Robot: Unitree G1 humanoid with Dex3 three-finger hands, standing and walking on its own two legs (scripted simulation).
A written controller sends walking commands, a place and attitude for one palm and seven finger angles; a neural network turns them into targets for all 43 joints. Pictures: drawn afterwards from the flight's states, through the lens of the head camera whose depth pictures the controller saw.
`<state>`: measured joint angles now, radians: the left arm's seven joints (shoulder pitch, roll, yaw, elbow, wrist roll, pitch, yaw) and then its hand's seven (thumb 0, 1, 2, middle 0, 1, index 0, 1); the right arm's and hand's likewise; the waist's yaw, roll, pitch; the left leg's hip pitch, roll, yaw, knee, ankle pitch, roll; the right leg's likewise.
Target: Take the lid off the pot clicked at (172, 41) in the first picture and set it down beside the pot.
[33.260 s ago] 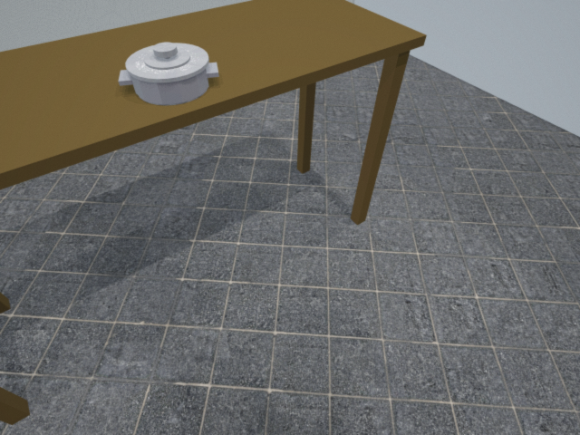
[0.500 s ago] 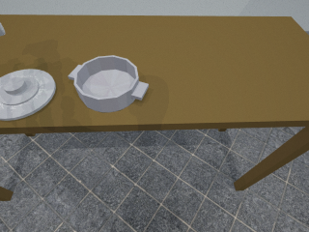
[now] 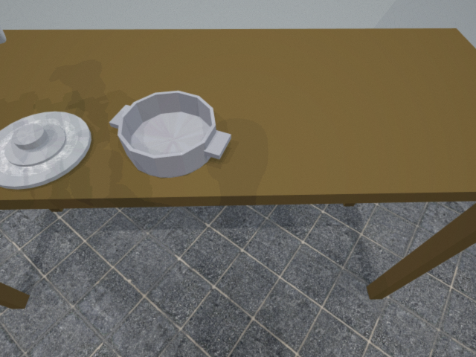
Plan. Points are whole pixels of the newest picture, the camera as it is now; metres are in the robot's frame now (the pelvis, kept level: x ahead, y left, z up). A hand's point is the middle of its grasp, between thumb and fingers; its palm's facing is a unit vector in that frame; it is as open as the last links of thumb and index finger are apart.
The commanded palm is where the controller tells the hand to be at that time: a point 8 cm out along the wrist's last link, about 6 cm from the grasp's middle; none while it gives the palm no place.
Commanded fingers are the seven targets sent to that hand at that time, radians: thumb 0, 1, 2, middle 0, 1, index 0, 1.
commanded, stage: draw the hand back to the body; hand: left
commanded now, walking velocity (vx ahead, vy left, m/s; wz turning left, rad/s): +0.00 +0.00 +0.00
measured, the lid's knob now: (30, 136) +0.47 +0.34 +0.11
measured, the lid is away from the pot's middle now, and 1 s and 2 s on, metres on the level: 0.23 0.23 0.23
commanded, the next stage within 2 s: none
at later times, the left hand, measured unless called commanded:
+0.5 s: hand out of the picture +0.41 +0.26 +0.29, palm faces +0.32 -0.78 -0.54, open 11.0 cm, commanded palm +0.35 +0.31 +0.31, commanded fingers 0.00 -0.04 0.86 -0.43 -0.63 -0.43 -0.63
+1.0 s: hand out of the picture +0.33 +0.25 +0.31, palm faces +0.53 -0.83 -0.17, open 9.3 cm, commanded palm +0.28 +0.28 +0.31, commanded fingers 0.00 0.60 0.89 -0.28 -0.41 -0.28 -0.41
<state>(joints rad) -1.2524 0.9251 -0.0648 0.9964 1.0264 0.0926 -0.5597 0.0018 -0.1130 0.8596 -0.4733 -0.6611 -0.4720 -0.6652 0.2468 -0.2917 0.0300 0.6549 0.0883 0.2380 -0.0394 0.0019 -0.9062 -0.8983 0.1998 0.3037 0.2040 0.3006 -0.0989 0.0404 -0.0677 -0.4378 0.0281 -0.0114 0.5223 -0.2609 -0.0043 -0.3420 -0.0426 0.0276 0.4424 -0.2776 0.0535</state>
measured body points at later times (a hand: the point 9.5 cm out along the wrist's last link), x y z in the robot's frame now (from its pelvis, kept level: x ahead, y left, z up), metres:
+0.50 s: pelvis -0.01 -0.01 +0.00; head +0.02 -0.02 +0.45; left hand +0.38 +0.30 +0.32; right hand +0.15 -0.25 -0.10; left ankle -0.01 +0.12 -0.74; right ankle -0.05 -0.16 -0.74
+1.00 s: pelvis +0.00 -0.03 +0.01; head +0.00 -0.05 +0.46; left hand +0.30 +0.29 +0.32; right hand +0.16 -0.28 -0.09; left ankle -0.01 +0.12 -0.74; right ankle -0.05 -0.16 -0.74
